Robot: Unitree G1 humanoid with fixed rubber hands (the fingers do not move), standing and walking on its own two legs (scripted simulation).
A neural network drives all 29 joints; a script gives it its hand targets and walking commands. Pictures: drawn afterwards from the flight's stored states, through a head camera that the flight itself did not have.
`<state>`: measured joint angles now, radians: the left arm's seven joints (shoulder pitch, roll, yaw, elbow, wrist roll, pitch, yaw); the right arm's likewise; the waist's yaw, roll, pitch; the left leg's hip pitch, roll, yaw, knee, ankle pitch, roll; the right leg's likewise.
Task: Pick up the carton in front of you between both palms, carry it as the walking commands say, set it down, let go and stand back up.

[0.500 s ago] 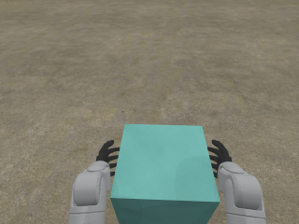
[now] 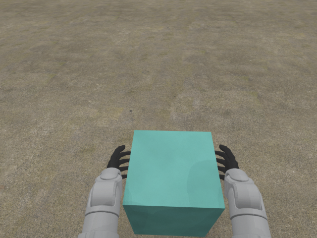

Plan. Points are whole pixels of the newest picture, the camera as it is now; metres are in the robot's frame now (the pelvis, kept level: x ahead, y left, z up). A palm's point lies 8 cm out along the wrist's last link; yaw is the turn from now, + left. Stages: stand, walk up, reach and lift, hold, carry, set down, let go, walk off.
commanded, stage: carry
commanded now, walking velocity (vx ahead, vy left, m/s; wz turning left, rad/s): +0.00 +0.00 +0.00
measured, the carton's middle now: (170, 185) +0.30 +0.00 -0.04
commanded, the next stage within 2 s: hold in 0.22 s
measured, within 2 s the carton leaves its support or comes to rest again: neither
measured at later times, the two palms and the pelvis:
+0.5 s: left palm (112, 180) +0.26 +0.15 +0.04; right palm (236, 183) +0.26 -0.15 +0.05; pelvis -0.02 +0.00 +0.01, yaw -1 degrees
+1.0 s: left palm (105, 183) +0.25 +0.16 +0.05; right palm (234, 185) +0.25 -0.14 +0.06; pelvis -0.04 +0.01 +0.00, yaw -1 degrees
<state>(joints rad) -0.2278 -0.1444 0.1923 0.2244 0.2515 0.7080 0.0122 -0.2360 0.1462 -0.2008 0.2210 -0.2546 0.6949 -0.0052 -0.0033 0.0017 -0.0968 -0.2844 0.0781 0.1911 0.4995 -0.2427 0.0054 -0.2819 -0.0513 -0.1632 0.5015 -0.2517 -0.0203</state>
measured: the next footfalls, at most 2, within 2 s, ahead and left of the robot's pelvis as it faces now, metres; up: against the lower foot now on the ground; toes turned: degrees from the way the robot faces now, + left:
none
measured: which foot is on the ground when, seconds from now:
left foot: down 0.00-1.00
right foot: down 0.00-1.00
